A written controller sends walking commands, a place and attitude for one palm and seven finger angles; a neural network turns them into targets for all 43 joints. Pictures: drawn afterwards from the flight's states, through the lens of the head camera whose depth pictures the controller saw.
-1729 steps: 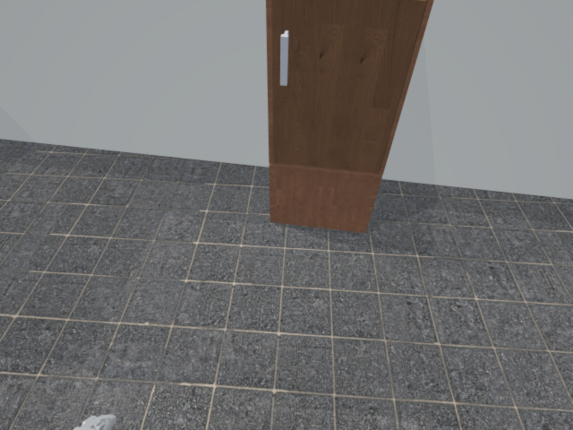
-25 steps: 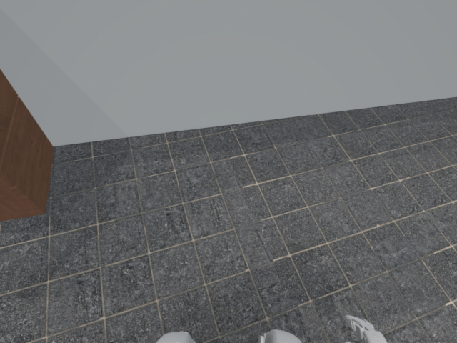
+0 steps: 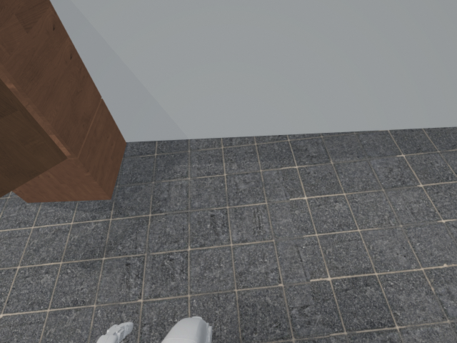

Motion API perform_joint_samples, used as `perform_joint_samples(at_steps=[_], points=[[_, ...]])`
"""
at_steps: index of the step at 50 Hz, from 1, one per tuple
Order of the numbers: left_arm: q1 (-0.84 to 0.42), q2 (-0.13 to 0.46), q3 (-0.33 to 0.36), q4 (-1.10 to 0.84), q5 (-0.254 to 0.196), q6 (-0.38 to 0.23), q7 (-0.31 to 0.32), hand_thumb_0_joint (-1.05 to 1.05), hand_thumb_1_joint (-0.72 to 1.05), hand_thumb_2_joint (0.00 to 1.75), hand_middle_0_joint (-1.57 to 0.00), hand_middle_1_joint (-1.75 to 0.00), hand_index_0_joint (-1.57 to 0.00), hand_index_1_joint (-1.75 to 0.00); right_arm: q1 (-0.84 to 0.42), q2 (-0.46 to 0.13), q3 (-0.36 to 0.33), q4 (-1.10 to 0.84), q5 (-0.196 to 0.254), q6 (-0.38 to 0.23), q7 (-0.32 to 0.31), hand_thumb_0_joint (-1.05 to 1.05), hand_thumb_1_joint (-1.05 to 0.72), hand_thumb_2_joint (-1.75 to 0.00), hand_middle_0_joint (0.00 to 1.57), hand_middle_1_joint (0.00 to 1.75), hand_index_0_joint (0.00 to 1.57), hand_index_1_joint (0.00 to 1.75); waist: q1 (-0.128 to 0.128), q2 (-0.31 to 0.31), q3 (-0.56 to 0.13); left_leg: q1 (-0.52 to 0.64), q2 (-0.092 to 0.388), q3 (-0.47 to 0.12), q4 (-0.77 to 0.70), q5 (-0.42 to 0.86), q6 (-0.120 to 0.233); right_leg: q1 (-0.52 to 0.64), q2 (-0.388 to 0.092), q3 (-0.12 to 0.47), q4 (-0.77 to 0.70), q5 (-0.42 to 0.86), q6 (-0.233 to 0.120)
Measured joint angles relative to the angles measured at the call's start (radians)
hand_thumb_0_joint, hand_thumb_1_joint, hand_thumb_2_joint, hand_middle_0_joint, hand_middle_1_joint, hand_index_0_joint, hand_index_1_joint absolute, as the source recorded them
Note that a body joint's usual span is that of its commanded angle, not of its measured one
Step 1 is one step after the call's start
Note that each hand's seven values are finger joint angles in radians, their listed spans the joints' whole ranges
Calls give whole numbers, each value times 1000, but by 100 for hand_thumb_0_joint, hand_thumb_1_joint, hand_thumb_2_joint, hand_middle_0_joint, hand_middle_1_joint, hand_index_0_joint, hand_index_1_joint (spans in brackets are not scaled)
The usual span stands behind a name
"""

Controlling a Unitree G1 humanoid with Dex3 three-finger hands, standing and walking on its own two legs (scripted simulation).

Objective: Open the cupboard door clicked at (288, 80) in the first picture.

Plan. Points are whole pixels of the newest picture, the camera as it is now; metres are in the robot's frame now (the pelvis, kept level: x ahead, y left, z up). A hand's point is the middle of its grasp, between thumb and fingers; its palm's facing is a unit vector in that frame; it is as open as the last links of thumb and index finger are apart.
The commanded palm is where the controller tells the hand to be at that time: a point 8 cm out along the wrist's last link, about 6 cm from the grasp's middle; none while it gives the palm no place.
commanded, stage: turn to face it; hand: left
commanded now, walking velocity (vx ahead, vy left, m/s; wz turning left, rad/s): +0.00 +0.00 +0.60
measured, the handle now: out of the picture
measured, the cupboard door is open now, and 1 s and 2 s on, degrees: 42 42 42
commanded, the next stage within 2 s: take the last steps up to it in 1.04 s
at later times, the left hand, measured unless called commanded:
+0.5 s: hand out of the picture +0.00 +0.26 -0.18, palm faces +0.37 -0.90 -0.25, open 7.3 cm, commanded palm none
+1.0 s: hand out of the picture +0.00 +0.17 -0.16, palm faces +0.57 -0.79 -0.25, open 7.3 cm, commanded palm none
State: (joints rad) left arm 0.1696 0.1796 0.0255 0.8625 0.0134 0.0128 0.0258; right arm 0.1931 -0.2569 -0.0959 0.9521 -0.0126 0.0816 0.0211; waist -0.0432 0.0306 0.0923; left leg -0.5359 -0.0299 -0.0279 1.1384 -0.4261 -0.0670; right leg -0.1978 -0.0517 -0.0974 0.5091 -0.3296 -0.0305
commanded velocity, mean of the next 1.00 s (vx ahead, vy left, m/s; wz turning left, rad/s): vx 0.00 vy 0.00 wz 0.52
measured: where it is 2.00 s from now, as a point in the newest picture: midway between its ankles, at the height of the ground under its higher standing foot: outside the picture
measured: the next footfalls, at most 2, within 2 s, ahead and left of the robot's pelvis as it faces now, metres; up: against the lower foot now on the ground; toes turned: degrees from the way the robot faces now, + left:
left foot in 0.32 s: +0.05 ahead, +0.13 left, +0.00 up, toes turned +19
right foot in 0.78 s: +0.11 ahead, -0.11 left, +0.00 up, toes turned +27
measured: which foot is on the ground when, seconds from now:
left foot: up 0.00-0.30, down 0.32-0.78, up 0.80-1.00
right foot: down 0.00-0.32, up 0.34-0.76, down 0.78-1.00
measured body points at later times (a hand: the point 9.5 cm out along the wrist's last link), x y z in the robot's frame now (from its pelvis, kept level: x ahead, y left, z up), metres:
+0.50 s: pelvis +0.01 +0.03 -0.01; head +0.04 +0.06 +0.44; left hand -0.02 +0.30 -0.16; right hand +0.21 -0.18 -0.13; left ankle +0.01 +0.12 -0.74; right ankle +0.03 -0.13 -0.66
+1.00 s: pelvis +0.05 -0.02 +0.00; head +0.10 -0.01 +0.45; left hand -0.03 +0.21 -0.14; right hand +0.25 -0.20 -0.15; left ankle -0.04 +0.09 -0.67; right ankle +0.08 -0.13 -0.74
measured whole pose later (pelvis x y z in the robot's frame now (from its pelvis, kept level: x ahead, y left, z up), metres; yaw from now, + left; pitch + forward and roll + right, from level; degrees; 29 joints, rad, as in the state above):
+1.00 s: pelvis +0.05 -0.02 +0.00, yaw +36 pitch +0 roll +2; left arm 0.23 0.17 0.03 0.89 0.02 0.00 0.02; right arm 0.17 -0.25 -0.08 0.96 -0.01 0.08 0.02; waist -0.02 0.00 0.09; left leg -0.48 0.01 0.01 1.03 -0.44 -0.07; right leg -0.17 -0.09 -0.13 0.50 -0.33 0.00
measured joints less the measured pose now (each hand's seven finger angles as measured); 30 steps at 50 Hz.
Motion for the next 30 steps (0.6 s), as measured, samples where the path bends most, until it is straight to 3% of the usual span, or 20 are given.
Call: perform_joint_samples(at_steps=[3,9,13,15,16,18,20,22,26,30], points=[[23,-6,-2,8,0,-4,0,0,91,90,-20,-30,-21,-30,-13,-1,3,2,1,6,5,1,-91,-90,20,30,20,30,1,-21,6,6,33,28,-3,24,-15,33,-21,-43,-28,2,-1],[70,6,7,24,6,-11,-1,0,92,90,-21,-30,-21,-30,-69,-3,15,2,1,11,8,1,-91,-90,20,30,20,30,35,-47,24,75,63,72,-206,10,-12,61,-53,-128,-8,-31,5],[102,35,19,42,12,-5,-5,0,91,90,-21,-30,-21,-30,-117,3,25,-19,3,0,10,1,-91,-90,20,30,20,30,60,-68,31,141,54,117,-363,12,13,56,-79,-179,55,-77,22],[122,55,26,53,9,-1,-8,0,91,90,-21,-30,-21,-30,-133,6,30,-40,2,-14,11,1,-91,-90,20,30,20,30,64,-83,27,194,36,142,-474,79,31,39,-101,-199,121,-115,37],[134,62,30,58,5,4,-11,0,91,90,-21,-30,-21,-30,-136,3,32,-53,-1,-25,12,1,-91,-90,20,30,20,30,63,-81,17,218,32,143,-526,140,66,10,-112,-204,189,-135,46],[116,84,36,74,-1,31,-12,0,91,90,-20,-30,-21,-30,-142,11,33,-70,-1,-47,8,1,-91,-90,20,30,20,30,60,-98,22,191,13,128,-480,125,116,-86,-107,-113,408,-222,77],[91,97,43,76,1,54,-7,1,91,90,-20,-30,-20,-30,-131,18,42,-76,-1,-55,0,1,-91,-90,20,30,20,30,66,-102,21,194,7,107,-481,114,126,-172,-75,-28,567,-240,92],[63,98,47,69,4,61,-9,1,91,90,-20,-30,-20,-30,-112,23,47,-75,-3,-53,-10,1,-91,-90,20,30,20,30,67,-93,12,207,4,80,-521,136,118,-237,-58,22,636,-181,103],[20,90,46,33,9,50,-20,1,91,90,-20,-30,-20,-30,-78,30,53,-57,-4,-47,-15,1,-91,-90,20,30,21,30,67,-72,-2,231,0,33,-604,189,117,-302,-50,88,616,-73,115],[-10,82,42,8,10,44,-21,0,91,90,-20,-30,-20,-30,-45,44,53,-45,-5,-44,-11,1,-90,-90,20,30,21,30,53,-55,-14,231,-3,-15,-641,216,109,-295,-38,113,507,-53,123]])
